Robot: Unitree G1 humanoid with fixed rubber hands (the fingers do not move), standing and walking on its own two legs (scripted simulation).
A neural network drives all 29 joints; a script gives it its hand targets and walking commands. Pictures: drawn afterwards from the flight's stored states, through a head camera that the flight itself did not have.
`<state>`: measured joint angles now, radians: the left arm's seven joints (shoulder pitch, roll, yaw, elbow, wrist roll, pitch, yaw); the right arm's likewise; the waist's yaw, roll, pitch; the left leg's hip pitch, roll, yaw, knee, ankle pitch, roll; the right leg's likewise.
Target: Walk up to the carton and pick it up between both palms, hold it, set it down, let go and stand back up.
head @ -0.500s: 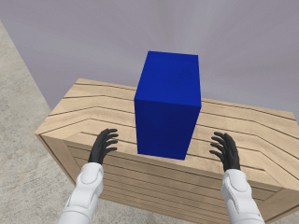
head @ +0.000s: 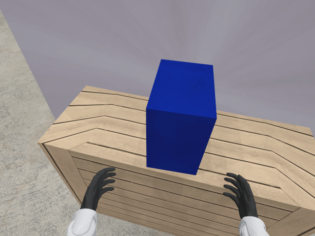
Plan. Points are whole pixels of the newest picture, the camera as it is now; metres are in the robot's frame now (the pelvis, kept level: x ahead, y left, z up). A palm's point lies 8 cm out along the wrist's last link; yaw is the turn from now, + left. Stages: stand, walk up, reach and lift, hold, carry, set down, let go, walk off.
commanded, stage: set down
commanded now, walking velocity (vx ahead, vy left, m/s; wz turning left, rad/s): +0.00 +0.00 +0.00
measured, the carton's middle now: (178, 117) +0.47 -0.07 +0.03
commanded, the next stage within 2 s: let go in 0.82 s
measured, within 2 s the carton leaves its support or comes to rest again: neither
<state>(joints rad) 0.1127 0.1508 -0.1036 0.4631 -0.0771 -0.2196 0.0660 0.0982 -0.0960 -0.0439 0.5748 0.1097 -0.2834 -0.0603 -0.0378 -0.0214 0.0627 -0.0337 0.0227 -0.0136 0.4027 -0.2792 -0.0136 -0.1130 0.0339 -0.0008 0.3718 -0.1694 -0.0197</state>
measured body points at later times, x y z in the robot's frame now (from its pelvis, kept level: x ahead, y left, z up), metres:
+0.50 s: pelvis +0.00 +0.00 +0.00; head -0.01 +0.01 +0.45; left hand +0.20 +0.20 -0.06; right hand +0.18 -0.23 -0.05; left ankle -0.03 +0.13 -0.74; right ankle +0.03 -0.11 -0.74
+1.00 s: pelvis +0.01 +0.00 +0.00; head +0.02 +0.01 +0.45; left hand +0.17 +0.23 -0.09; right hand +0.16 -0.23 -0.09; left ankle -0.03 +0.12 -0.74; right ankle +0.03 -0.11 -0.74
